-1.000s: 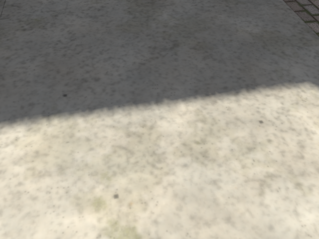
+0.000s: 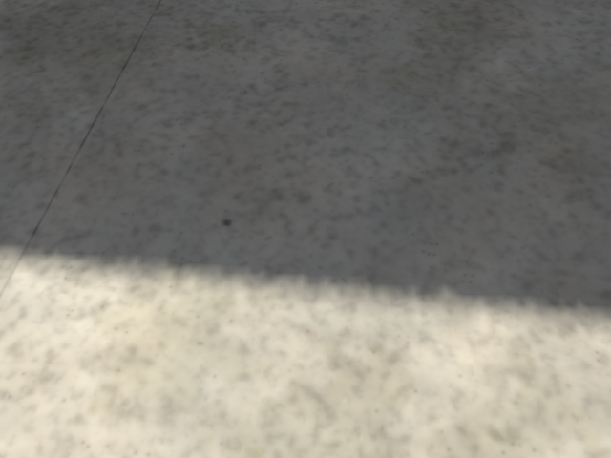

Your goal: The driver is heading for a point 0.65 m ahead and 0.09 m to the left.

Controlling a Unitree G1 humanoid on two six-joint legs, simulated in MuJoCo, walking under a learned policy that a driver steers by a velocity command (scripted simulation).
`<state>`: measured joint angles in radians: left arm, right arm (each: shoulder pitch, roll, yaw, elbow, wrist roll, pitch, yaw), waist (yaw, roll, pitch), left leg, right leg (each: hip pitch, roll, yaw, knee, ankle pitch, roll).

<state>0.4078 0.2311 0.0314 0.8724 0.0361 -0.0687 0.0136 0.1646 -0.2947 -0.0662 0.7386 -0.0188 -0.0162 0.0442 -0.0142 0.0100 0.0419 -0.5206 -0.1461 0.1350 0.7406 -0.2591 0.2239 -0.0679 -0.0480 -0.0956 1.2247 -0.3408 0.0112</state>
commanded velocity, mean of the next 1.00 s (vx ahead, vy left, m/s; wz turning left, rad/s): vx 0.67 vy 0.00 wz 0.49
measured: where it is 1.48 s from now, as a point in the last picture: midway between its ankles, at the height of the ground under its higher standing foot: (268, 305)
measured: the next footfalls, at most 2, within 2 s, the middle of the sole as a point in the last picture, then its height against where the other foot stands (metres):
right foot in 0.38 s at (361, 391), level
left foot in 0.78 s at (215, 309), level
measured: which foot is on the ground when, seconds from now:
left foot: down 0.00-0.36, up 0.38-0.76, down 0.78-1.00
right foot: up 0.00-0.36, down 0.38-0.78, up 0.80-1.00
